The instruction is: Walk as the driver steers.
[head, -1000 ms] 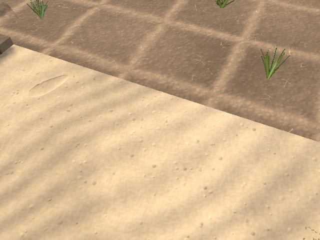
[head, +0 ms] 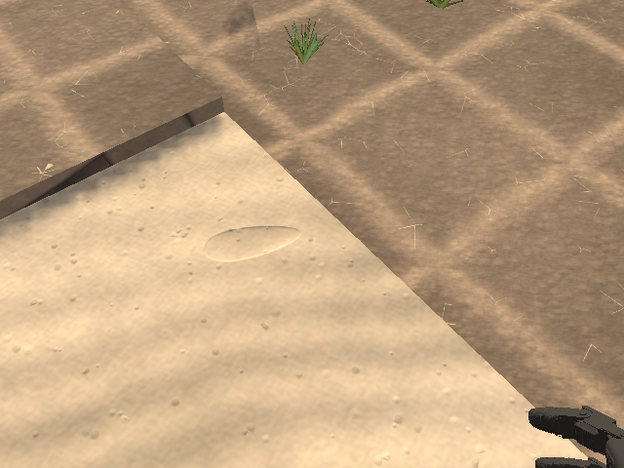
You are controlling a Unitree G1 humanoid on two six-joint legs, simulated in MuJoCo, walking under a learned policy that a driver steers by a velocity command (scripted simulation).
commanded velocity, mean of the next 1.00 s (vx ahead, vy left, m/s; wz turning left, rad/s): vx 0.05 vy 0.00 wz -0.45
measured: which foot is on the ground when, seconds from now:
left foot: down 0.00-0.40, up 0.42-0.86, down 0.88-1.00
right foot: down 0.00-0.02, up 0.04-0.38, down 0.40-0.88, up 0.90-1.00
